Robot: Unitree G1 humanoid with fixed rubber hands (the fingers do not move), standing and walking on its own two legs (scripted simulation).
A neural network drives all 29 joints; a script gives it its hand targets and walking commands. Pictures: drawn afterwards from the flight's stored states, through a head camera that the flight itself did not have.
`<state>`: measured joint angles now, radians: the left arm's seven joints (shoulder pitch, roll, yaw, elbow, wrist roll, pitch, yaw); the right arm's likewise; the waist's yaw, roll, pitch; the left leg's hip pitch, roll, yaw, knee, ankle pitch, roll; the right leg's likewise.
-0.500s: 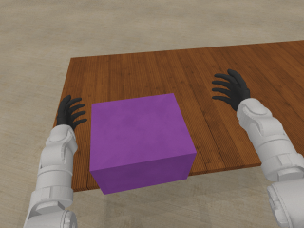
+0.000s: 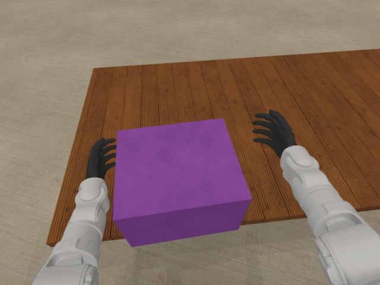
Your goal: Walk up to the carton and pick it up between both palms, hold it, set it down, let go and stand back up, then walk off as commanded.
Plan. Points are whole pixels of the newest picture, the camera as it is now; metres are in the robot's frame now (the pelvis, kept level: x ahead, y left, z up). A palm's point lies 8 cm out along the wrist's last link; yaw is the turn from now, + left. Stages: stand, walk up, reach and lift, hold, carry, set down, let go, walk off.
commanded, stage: reach and lift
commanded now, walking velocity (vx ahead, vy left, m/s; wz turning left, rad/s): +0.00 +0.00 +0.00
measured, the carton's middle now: (178, 180) +0.35 +0.07 +0.00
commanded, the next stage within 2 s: none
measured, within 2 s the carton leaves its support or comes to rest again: leaves its support in 1.86 s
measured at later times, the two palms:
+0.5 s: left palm (100, 174) +0.34 +0.24 +0.03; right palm (258, 148) +0.40 -0.11 +0.07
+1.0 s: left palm (101, 175) +0.34 +0.24 +0.03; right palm (257, 146) +0.41 -0.11 +0.07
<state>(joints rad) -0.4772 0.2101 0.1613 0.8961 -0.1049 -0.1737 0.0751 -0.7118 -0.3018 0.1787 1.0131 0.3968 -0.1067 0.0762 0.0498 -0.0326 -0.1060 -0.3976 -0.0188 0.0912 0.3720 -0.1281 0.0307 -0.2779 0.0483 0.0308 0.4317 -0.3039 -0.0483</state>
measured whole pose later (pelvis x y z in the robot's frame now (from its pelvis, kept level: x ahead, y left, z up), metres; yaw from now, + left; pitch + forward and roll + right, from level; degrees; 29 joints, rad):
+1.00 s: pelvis +0.00 +0.00 +0.00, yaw +0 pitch +10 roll +1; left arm -0.48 0.14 0.22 0.90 -0.10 -0.21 0.11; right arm -0.72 -0.13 0.12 1.03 0.22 -0.16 0.01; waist 0.05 -0.03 -0.13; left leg -0.42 -0.02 0.09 0.37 -0.12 0.03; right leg -0.30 0.05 0.03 0.43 -0.30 -0.05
